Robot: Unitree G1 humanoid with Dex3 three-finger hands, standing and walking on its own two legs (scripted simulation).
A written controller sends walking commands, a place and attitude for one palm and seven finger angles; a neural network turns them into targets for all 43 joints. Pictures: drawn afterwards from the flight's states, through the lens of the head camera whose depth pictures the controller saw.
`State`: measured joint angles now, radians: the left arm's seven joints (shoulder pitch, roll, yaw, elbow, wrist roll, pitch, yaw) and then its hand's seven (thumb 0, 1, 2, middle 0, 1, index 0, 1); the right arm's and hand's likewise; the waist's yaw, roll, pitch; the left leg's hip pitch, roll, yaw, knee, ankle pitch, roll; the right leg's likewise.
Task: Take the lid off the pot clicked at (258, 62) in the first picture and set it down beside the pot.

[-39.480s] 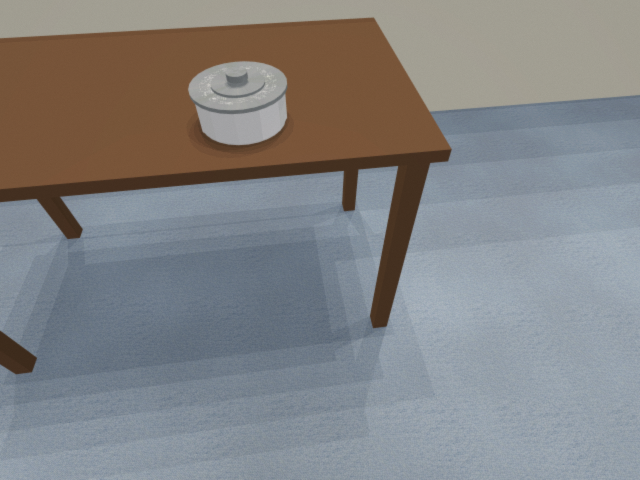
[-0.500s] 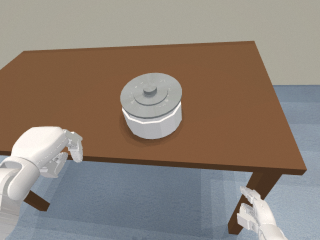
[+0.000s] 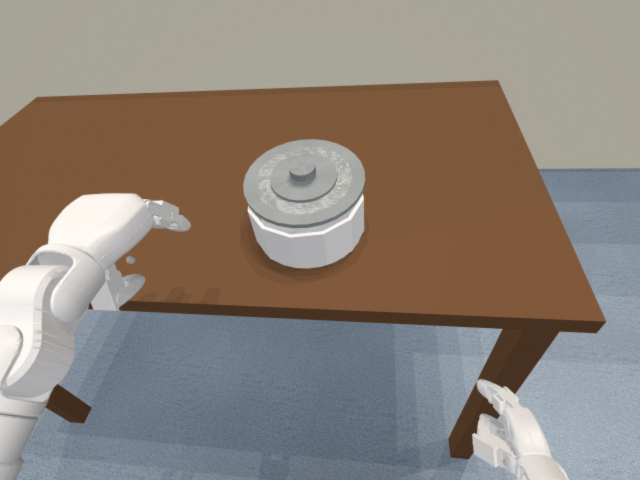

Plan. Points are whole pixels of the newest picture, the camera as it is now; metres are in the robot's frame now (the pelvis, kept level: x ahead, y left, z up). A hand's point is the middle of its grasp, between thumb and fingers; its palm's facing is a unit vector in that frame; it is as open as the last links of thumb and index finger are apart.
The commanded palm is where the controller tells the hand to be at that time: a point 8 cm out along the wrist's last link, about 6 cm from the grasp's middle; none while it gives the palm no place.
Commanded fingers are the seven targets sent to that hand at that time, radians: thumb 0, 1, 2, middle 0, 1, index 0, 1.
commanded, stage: reach forward and open the fingers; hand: left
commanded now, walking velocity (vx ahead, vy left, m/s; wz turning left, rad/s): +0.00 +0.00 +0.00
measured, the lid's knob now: (302, 169) +0.53 +0.10 +0.11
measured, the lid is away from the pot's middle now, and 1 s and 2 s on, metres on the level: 0.03 0.03 0.03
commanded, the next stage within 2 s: move the open hand above the knob in 0.06 s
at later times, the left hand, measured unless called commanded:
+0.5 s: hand (169, 221) +0.35 +0.22 +0.17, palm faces -0.13 -0.03 -0.99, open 10.0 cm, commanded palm +0.32 +0.21 +0.24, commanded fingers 0.00 -0.33 1.54 -0.85 -0.08 -0.85 -0.08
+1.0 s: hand (220, 190) +0.40 +0.17 +0.18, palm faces -0.16 -0.04 -0.99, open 10.0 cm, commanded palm +0.38 +0.17 +0.24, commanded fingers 0.00 -0.33 1.54 -0.85 -0.08 -0.85 -0.08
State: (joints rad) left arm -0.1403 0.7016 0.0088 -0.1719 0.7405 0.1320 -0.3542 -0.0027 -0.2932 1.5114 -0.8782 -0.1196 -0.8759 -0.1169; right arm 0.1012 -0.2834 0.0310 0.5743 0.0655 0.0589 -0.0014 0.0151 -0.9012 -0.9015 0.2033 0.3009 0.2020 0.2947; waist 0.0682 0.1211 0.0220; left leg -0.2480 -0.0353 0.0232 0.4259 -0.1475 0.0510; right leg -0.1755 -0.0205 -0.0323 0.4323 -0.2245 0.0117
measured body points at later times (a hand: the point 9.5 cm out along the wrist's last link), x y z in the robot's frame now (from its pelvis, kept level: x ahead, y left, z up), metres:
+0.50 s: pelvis +0.01 -0.01 +0.00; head +0.02 -0.05 +0.45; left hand +0.35 +0.22 +0.23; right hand +0.22 -0.22 -0.10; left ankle +0.05 +0.09 -0.74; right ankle +0.01 -0.13 -0.74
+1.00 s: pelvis +0.02 -0.02 +0.00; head +0.03 -0.06 +0.45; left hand +0.41 +0.17 +0.23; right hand +0.22 -0.25 -0.11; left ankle +0.05 +0.09 -0.74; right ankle +0.01 -0.13 -0.74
